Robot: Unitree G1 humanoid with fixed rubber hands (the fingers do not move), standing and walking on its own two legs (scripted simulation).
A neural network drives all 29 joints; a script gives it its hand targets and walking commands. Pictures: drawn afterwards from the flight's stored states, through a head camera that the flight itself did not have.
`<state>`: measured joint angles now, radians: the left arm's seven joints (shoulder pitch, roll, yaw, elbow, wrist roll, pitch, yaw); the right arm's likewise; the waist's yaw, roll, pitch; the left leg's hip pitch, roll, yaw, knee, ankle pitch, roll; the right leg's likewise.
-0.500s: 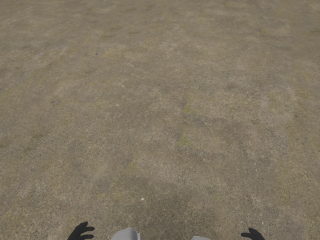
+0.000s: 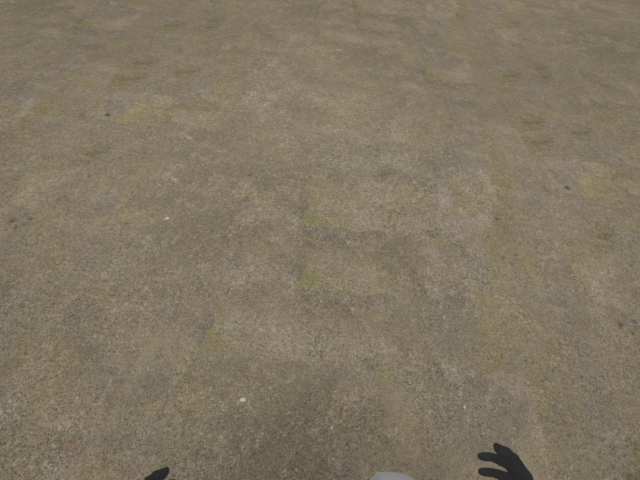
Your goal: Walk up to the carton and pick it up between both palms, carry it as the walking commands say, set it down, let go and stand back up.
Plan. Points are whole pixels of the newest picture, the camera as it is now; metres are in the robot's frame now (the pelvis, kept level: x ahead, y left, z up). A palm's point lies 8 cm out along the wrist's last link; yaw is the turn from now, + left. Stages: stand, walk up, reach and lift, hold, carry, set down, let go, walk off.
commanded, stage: walk up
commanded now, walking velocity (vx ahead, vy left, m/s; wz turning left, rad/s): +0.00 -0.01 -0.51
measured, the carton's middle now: out of the picture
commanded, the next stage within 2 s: none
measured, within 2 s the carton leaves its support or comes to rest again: neither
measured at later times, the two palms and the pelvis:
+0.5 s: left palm out of the picture +0.11 +0.20 -0.14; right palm out of the picture +0.01 -0.28 -0.11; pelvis -0.03 -0.01 -0.02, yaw -14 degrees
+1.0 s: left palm out of the picture +0.14 +0.15 -0.10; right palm out of the picture -0.09 -0.28 -0.13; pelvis -0.05 -0.03 +0.00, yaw -32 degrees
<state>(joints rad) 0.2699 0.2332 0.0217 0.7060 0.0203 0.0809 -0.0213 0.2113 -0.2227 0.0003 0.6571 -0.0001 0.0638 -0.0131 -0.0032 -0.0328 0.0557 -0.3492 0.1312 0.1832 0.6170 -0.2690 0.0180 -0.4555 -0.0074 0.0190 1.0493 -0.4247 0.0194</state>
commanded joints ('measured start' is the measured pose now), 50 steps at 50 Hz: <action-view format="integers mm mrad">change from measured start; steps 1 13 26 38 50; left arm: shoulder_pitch -69 -5 -10 -69 212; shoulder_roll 90 179 83 50 218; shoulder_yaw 47 67 52 48 109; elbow -59 -66 -83 -63 29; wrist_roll -24 -19 -11 -24 -6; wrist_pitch -37 -60 -49 -50 -107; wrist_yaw -13 43 19 -9 67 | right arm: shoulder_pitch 74 -46 123 94 -135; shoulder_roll -171 -104 -254 -167 -110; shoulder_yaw -85 -51 -83 -82 -89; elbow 6 -39 -23 -17 -24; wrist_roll -30 -7 -25 -30 -55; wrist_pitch -44 -13 -31 -50 -31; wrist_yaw -5 7 -15 -20 40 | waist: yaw -33 36 -55 -53 98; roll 226 -181 321 216 -173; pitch -118 -79 -112 -166 -60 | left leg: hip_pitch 263 -247 279 299 -493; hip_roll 260 -64 325 239 -33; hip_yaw -143 -146 -514 -92 -184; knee -262 460 -301 -214 516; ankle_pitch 221 -157 -195 366 -37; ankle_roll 40 -101 43 30 -84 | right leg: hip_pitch -61 212 -201 -14 472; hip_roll -31 -204 78 -31 -320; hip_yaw -89 323 122 -47 496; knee -167 -744 -300 -289 -734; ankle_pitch -55 409 -221 -24 578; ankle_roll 59 -166 -37 14 -142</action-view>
